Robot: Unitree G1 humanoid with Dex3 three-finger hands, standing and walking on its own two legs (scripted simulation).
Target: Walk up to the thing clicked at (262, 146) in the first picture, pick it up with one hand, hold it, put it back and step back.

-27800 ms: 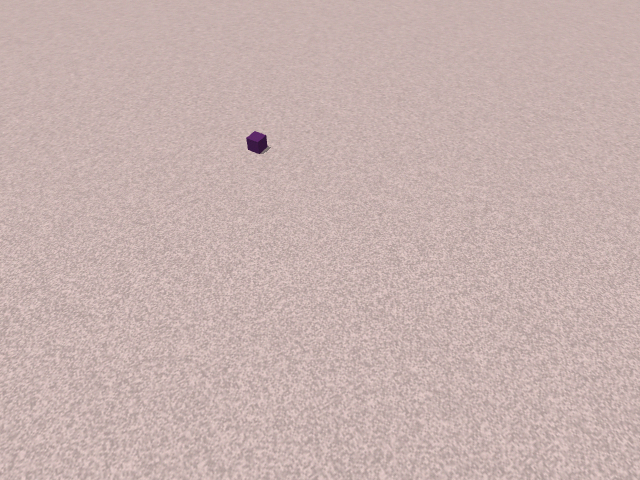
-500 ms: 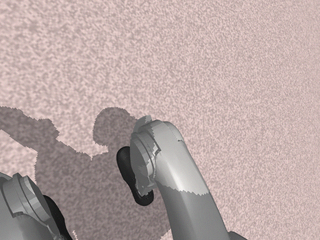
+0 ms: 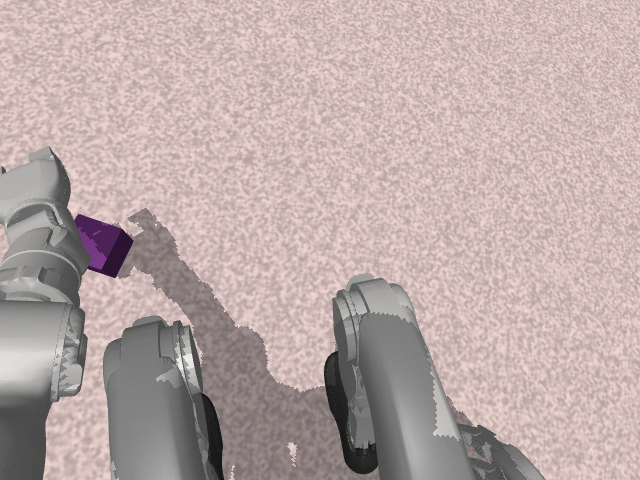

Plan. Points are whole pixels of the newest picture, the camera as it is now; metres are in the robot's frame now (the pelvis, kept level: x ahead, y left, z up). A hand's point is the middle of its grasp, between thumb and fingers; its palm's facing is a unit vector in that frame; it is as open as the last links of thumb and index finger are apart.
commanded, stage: withdraw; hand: left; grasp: from above
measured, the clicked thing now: (97, 247) +0.49 +0.28 -0.32
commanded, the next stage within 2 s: home in 0.20 s
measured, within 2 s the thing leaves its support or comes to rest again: neither
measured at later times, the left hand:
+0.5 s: hand (46, 238) +0.46 +0.30 -0.18, palm faces -0.45 -0.07 -0.89, open 13.3 cm
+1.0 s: hand out of the picture +0.31 +0.26 +0.04, palm faces -0.29 -0.68 -0.67, open 7.7 cm
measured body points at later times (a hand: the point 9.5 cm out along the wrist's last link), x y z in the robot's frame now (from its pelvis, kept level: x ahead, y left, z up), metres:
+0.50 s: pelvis +0.01 +0.00 -0.02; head +0.26 +0.06 +0.35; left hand +0.48 +0.30 -0.13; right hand +0.05 -0.28 -0.12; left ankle +0.08 +0.13 -0.32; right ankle +0.11 -0.13 -0.32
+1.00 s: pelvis +0.01 +0.01 +0.14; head +0.17 +0.05 +0.56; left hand +0.32 +0.29 +0.08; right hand +0.23 -0.23 +0.03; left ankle +0.08 +0.13 -0.32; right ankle +0.11 -0.13 -0.32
